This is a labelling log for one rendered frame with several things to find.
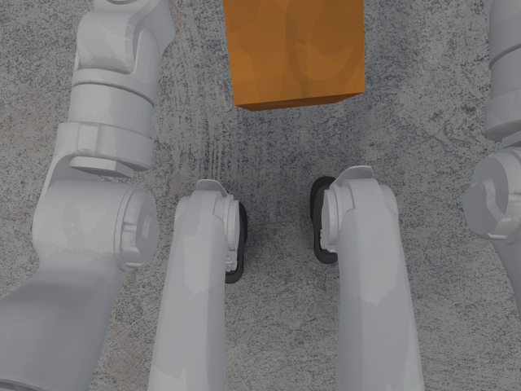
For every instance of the left robot forearm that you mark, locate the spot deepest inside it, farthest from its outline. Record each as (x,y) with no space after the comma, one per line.
(114,83)

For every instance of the robot right foot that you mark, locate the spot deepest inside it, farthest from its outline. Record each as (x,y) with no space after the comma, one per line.
(316,203)

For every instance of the robot right upper arm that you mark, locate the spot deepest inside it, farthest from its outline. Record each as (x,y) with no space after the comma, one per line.
(492,208)

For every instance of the robot left shin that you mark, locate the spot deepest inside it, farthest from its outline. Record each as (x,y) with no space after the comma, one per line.
(207,185)

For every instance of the robot left upper arm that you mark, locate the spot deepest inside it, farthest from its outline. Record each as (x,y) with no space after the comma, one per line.
(89,235)

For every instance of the carton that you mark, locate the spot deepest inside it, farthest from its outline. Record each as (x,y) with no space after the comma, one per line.
(294,53)

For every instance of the right robot forearm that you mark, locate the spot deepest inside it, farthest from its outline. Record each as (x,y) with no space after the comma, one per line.
(502,114)

